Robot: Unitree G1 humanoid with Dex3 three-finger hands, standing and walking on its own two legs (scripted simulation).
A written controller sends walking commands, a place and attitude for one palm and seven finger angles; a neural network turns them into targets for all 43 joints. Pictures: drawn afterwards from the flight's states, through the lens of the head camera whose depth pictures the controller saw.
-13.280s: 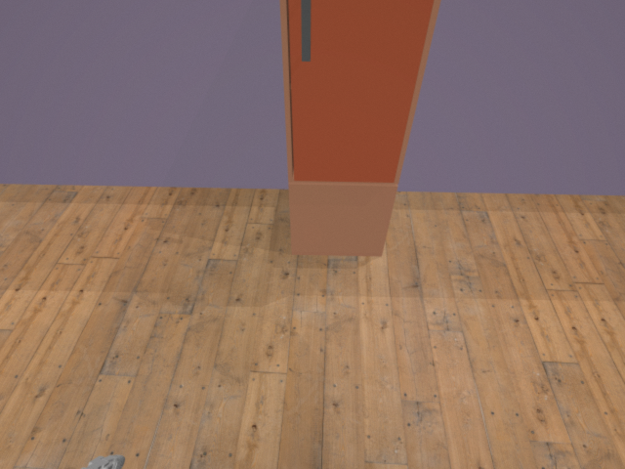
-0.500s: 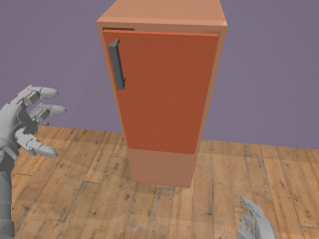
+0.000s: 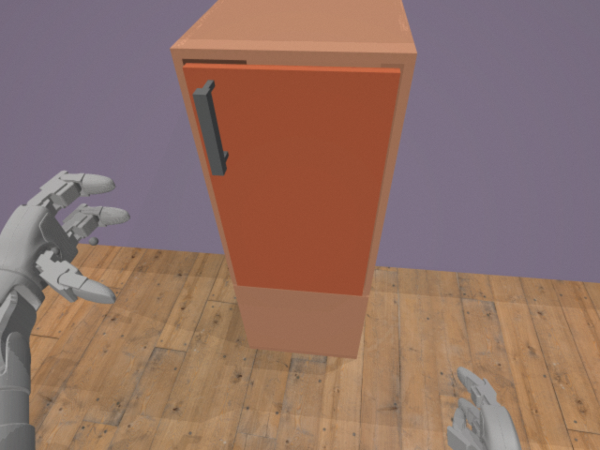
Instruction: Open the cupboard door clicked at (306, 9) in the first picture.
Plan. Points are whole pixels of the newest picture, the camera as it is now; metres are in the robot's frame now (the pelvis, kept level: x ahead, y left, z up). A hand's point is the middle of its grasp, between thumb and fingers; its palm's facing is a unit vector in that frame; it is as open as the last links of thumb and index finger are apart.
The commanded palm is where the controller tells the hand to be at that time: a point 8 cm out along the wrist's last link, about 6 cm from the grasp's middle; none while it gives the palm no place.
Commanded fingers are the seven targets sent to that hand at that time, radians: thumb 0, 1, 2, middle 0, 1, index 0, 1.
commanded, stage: move the hooked fingers beside the handle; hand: left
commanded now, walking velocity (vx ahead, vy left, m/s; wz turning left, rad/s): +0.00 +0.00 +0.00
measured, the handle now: (214, 129) +0.56 +0.21 +0.16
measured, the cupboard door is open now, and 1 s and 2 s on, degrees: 0 0 0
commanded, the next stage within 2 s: none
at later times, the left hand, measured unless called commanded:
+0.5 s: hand (128, 198) +0.37 +0.27 +0.17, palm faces +0.02 -1.00 -0.01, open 14.0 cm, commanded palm +0.34 +0.32 +0.17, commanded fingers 0.00 -0.50 0.30 -0.30 -1.20 -0.30 -1.20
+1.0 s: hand (140, 172) +0.43 +0.28 +0.16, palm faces +0.01 -1.00 +0.01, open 14.0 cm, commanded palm +0.42 +0.33 +0.16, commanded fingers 0.00 -0.50 0.30 -0.30 -1.20 -0.30 -1.20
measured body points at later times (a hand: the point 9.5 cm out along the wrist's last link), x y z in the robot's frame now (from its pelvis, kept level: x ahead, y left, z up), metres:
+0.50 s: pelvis +0.00 +0.00 +0.00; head +0.01 -0.01 +0.45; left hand +0.36 +0.32 +0.17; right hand +0.14 -0.26 -0.09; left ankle +0.06 +0.14 -0.73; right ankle -0.04 -0.11 -0.73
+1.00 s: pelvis +0.00 +0.02 -0.01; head +0.04 +0.02 +0.44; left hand +0.42 +0.33 +0.16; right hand +0.09 -0.26 -0.11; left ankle +0.06 +0.14 -0.73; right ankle -0.04 -0.11 -0.73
